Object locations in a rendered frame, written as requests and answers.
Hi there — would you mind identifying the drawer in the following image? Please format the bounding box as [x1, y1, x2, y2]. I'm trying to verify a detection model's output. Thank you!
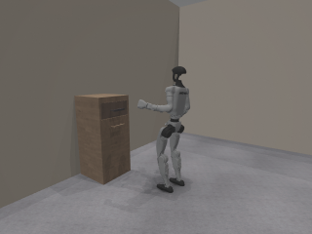
[100, 100, 128, 120]

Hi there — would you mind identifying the right robot forearm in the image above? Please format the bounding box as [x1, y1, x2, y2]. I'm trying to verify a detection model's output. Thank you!
[177, 110, 188, 119]

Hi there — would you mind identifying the cabinet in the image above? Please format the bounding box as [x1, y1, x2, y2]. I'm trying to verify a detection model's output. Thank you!
[74, 94, 131, 185]

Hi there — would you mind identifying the handle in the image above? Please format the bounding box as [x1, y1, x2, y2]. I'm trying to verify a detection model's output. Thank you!
[113, 124, 125, 129]
[110, 108, 125, 112]

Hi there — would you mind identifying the right robot upper arm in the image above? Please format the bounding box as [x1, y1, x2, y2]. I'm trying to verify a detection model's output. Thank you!
[184, 88, 190, 111]

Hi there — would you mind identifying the robot left hand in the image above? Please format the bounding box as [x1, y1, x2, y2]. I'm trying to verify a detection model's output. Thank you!
[137, 99, 146, 109]

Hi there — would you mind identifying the left robot upper arm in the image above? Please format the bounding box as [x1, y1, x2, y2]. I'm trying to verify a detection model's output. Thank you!
[165, 86, 176, 113]

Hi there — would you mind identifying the left robot forearm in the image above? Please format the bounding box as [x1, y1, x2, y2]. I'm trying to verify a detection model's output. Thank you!
[145, 103, 171, 113]

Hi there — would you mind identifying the robot left foot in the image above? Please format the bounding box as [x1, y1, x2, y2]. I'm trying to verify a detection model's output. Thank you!
[157, 183, 174, 193]

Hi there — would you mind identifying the left robot shin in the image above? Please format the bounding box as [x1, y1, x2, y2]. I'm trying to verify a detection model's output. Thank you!
[157, 156, 170, 188]

